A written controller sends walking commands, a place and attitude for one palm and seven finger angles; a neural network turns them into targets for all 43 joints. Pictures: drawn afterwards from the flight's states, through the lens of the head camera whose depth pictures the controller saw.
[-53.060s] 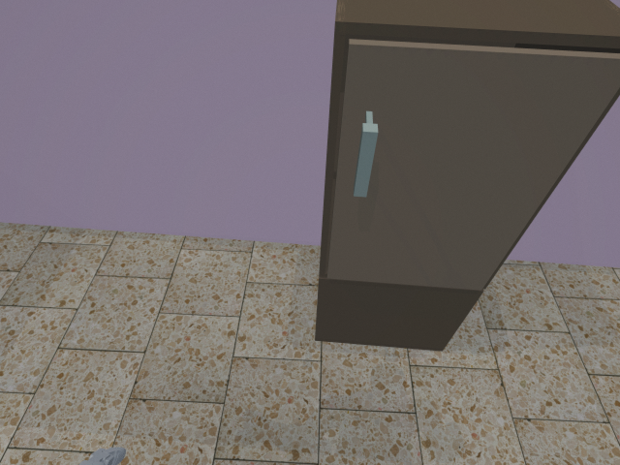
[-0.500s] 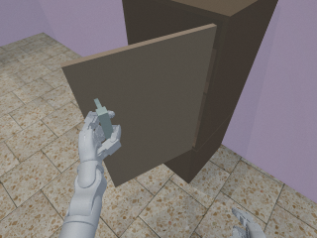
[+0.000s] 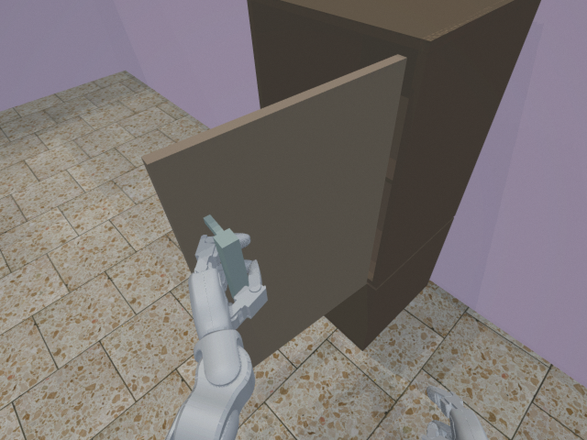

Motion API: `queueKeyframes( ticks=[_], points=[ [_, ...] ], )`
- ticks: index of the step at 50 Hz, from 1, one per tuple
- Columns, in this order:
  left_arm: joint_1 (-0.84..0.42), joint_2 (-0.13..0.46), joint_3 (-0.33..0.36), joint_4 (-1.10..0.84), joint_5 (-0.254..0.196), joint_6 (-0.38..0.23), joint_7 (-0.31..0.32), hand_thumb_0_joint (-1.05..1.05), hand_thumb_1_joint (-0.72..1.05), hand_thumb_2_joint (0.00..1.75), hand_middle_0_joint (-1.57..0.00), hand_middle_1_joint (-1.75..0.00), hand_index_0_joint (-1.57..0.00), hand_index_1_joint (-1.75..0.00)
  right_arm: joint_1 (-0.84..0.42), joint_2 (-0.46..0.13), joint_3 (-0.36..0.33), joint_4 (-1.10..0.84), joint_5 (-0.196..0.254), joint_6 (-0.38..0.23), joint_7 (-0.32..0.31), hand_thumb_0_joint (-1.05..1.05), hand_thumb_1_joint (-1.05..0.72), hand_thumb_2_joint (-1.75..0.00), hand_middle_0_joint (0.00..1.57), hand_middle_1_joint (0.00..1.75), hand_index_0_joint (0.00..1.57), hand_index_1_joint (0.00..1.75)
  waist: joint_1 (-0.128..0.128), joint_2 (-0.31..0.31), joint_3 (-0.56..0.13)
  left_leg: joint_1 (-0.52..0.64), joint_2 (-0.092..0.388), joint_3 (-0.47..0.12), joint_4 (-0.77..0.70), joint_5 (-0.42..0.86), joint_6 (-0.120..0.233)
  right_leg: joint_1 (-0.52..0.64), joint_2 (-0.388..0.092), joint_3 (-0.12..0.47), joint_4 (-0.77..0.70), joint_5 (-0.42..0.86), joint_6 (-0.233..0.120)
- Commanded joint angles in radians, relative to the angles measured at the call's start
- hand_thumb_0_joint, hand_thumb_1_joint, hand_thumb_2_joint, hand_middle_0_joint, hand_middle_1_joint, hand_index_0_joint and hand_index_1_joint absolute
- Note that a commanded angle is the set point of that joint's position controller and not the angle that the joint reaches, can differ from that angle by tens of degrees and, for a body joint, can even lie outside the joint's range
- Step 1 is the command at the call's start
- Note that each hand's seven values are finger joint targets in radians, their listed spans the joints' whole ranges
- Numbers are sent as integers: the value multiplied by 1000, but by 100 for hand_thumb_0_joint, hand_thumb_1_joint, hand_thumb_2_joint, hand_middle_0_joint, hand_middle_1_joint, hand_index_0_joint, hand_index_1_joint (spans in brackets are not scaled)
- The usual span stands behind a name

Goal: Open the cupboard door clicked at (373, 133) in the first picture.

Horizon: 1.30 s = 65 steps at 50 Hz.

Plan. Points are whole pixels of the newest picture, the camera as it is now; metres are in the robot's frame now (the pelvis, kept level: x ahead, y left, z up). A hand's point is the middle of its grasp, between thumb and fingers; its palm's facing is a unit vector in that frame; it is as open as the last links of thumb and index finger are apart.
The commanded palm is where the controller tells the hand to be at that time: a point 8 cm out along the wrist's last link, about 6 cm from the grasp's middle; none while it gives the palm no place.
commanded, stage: open thumb and fingers to let go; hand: left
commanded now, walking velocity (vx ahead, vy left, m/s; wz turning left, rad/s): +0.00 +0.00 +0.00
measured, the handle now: (227, 261) +0.33 +0.11 +0.09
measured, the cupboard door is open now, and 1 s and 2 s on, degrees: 85 83 85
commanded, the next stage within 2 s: slide the hand sideways off the handle in 0.78 s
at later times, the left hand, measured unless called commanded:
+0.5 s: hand (242, 280) +0.30 +0.08 +0.10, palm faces +0.34 -0.94 -0.01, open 12.8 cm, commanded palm +0.26 +0.12 +0.09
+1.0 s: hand (241, 293) +0.28 +0.08 +0.09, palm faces +0.10 -0.99 -0.09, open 15.5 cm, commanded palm +0.25 +0.11 +0.09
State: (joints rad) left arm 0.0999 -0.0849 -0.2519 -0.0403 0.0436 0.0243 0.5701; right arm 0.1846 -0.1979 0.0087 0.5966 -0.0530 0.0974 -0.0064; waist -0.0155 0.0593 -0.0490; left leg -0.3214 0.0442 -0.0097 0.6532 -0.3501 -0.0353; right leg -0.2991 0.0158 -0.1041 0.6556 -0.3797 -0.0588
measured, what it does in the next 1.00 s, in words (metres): stands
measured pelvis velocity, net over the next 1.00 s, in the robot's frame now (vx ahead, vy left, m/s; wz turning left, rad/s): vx -0.03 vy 0.03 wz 0.01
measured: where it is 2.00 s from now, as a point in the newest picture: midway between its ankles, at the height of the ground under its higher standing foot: outside the picture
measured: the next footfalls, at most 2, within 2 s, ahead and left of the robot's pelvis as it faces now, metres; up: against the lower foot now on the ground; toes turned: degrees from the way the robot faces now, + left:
none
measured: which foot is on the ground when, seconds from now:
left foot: down 0.00-1.00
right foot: down 0.00-1.00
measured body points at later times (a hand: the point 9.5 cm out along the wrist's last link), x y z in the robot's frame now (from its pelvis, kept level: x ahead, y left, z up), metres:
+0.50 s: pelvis -0.02 +0.02 +0.00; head -0.02 +0.01 +0.45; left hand +0.27 +0.13 +0.10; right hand +0.17 -0.19 -0.10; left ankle +0.00 +0.15 -0.72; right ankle -0.02 -0.07 -0.72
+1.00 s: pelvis -0.03 +0.03 -0.01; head -0.03 +0.02 +0.44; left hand +0.27 +0.13 +0.10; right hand +0.14 -0.17 -0.11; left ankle -0.01 +0.15 -0.72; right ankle -0.02 -0.07 -0.72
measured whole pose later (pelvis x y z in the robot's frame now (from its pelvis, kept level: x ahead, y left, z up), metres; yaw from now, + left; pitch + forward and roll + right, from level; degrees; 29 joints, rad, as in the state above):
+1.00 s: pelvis -0.03 +0.03 -0.01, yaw +0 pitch +1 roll +0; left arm -0.12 -0.03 -0.26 0.16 0.07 -0.06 0.37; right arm 0.19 -0.17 0.03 0.60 -0.03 0.08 -0.01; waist 0.03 0.03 -0.04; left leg -0.42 0.00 0.00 0.72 -0.33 0.01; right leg -0.39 -0.03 -0.09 0.72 -0.35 -0.02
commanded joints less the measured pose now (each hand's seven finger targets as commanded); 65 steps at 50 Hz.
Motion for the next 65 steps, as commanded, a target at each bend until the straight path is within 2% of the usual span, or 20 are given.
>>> queueKeyframes(
  ticks=[1,5,9,13,18,20,33,38,44,45,46,48,51,52,54,56,57,58,62,65],
  points=[
    [-342,-50,63,-173,17,-83,33,0,69,81,-38,-133,-38,-133,-168,-62,-21,-140,0,-64,-19,0,-90,-90,20,30,20,30,14,-170,-152,28,-67,11,-1,182,50,34,-79,139,-178,315,64],
    [-338,-65,56,-143,21,-96,23,0,41,69,-36,-130,-36,-130,-146,-63,-27,-135,-2,-70,-21,0,-90,-90,20,30,20,30,27,-177,-215,32,-67,10,-17,220,52,70,-76,124,-143,394,64],
    [-321,-71,52,-117,18,-106,-1,0,13,57,-35,-127,-35,-127,-131,-66,-31,-139,1,-70,-20,0,-90,-90,20,30,20,30,29,-192,-223,35,-63,14,-27,236,53,79,-70,106,-128,434,64],
    [-371,-63,57,-114,16,-114,-11,0,-15,45,-32,-124,-32,-124,-141,-65,-29,-139,3,-68,-25,0,-90,-90,20,30,20,30,23,-154,-191,46,-60,18,-30,219,53,52,-65,102,-145,358,54],
    [-393,-105,19,-84,28,-115,8,0,-50,30,-30,-120,-30,-120,-148,-62,-28,-141,4,-73,-16,0,-90,-90,20,30,20,30,20,-146,-162,51,-55,11,-32,205,53,8,-49,78,-139,266,40],
    [-439,-110,12,-76,33,-114,17,0,-50,30,-30,-120,-30,-120,-154,-64,-28,-138,4,-73,-15,0,-90,-90,20,30,20,30,13,-138,-163,53,-52,8,-30,189,52,-15,-42,67,-133,221,35],
    [-553,-184,-34,11,53,-74,62,0,-50,30,-19,-55,-19,-55,-166,-64,-26,-126,7,-57,5,0,-90,-90,20,30,20,30,13,-108,-178,33,-35,-19,-44,172,40,-60,-17,22,-71,159,14],
    [-539,-207,-43,-1,46,-57,71,0,-50,30,-15,-30,-15,-30,-164,-60,-27,-130,7,-55,14,0,-90,-90,20,30,20,30,26,-106,-232,38,-32,-20,-40,204,36,-42,-11,14,-49,186,9],
    [-600,-198,-34,14,43,-53,81,0,-50,30,-15,-30,-15,-30,-172,-62,-24,-119,9,-59,12,0,-90,-90,20,30,20,30,15,-121,-193,16,-37,-21,-38,139,38,-72,-14,22,-66,118,13],
    [-552,-113,-240,15,134,-97,-134,0,-50,30,-15,-30,-15,-30,-68,-92,-28,-93,13,-45,13,0,-90,-90,20,30,20,30,-70,-198,-137,43,-33,-21,-39,174,57,-104,-20,62,-65,201,20],
    [-619,-47,-169,-48,92,-151,-247,0,-50,30,-15,-30,-15,-30,-62,-92,-32,-133,24,-50,-1,0,-90,-90,20,30,20,30,-47,-169,-209,47,-40,-18,-31,190,65,-74,-22,60,-53,244,18],
    [-645,1,-158,-79,60,-207,-372,0,-50,30,-15,-30,-15,-30,-68,-87,-24,-151,34,-64,-19,0,-90,-90,20,30,20,30,-30,-74,-268,82,-48,-14,-24,198,67,-55,-26,66,-38,267,14],
    [-623,4,-147,-53,-45,-228,-529,0,-50,30,-15,-30,-15,-30,-79,-88,-4,-173,62,-101,-36,0,-90,-90,20,30,20,30,-39,-43,-225,80,-51,-29,-37,123,64,-78,-19,55,-55,182,12],
    [-611,-23,-141,-36,-92,-213,-545,0,-50,30,-15,-30,-15,-30,-94,-87,4,-183,73,-112,-40,0,-90,-90,20,30,20,30,-35,-39,-185,69,-50,-33,-50,79,61,-87,-15,50,-71,136,13],
    [-600,-4,-61,-8,-164,-184,-537,0,-50,30,-15,-30,-15,-30,-113,-92,12,-181,80,-135,-50,0,-90,-90,20,30,20,30,-26,-89,-130,37,-52,-42,-76,-9,54,-101,-10,44,-103,46,24],
    [-546,20,4,2,-191,-162,-508,0,-50,30,-15,-30,-15,-30,-120,-97,14,-182,79,-150,-51,0,-90,-90,20,30,20,30,-3,-164,-120,18,-54,-37,-92,-32,53,-83,-12,47,-127,1,32],
    [-518,58,45,1,-190,-159,-489,0,-50,30,-15,-30,-15,-30,-123,-100,13,-182,77,-155,-48,0,-90,-90,20,30,20,30,19,-176,-122,9,-55,-33,-101,-35,51,-68,-13,50,-131,-16,31],
    [-511,62,56,-21,-180,-161,-470,0,-50,30,-15,-30,-15,-30,-127,-96,13,-184,76,-157,-43,0,-90,-90,20,30,20,30,25,-146,-123,18,-54,-26,-105,-21,50,-66,-16,52,-127,-3,31],
    [-390,107,83,-58,-119,-180,-432,0,-50,30,-15,-30,-15,-30,-109,-96,8,-195,65,-160,-20,0,-90,-90,20,30,20,30,49,-141,-128,22,-47,-10,-111,30,50,-37,-16,53,-117,45,27],
    [-401,112,77,-84,-101,-186,-430,0,-50,30,-15,-30,-15,-30,-115,-92,11,-204,62,-155,-15,0,-90,-90,20,30,20,30,38,-108,-97,21,-48,0,-113,11,52,-49,-18,63,-125,28,27]
  ],
)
